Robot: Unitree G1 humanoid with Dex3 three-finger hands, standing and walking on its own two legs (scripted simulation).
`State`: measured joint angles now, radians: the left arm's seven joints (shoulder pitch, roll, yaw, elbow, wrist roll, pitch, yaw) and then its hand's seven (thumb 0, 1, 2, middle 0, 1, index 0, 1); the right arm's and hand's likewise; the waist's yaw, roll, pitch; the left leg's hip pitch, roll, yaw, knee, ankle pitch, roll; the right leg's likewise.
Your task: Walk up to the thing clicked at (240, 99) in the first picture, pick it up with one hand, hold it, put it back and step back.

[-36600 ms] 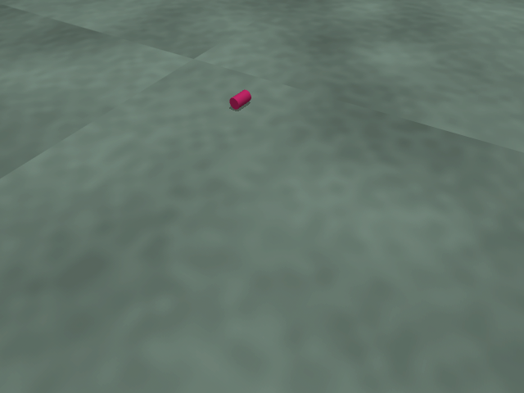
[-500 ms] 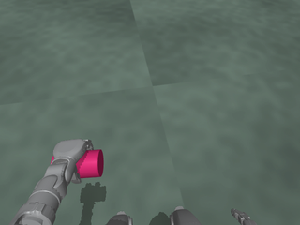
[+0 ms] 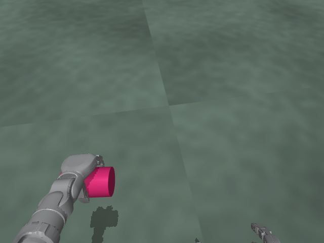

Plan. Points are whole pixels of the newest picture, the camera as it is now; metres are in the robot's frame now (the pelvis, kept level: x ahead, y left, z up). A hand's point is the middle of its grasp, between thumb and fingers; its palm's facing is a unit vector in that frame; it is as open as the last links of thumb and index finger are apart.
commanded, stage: hold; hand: left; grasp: from above
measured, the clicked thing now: (88, 182) +0.31 +0.23 -0.09
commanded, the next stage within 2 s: crouch in 1.62 s
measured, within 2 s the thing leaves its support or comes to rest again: neither
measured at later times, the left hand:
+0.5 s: hand (84, 181) +0.29 +0.21 -0.04, palm faces -0.48 -0.03 -0.88, open 10.9 cm
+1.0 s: hand (82, 184) +0.28 +0.21 -0.02, palm faces -0.47 -0.03 -0.88, open 10.9 cm
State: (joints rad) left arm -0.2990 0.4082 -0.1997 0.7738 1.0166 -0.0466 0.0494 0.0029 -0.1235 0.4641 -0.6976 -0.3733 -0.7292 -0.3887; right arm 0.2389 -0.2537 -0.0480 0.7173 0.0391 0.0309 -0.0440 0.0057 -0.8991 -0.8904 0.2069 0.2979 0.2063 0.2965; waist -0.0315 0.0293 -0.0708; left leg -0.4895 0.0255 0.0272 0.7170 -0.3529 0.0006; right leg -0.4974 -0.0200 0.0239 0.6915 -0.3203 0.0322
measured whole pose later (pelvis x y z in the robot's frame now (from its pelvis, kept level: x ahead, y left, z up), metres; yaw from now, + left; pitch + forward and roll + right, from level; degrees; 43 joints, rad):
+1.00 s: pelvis -0.01 -0.01 +0.02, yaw +0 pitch +1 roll +0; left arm -0.24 0.42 -0.21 0.62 0.99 -0.06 -0.07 0.00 -0.11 0.44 -0.71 -0.36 -0.74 -0.38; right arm 0.19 -0.26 -0.02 0.68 0.05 0.07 -0.07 0.01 -0.90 -0.89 0.21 0.30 0.21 0.30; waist 0.00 0.05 -0.02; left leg -0.31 0.02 0.04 0.54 -0.26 -0.01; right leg -0.33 -0.02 0.03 0.55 -0.24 0.02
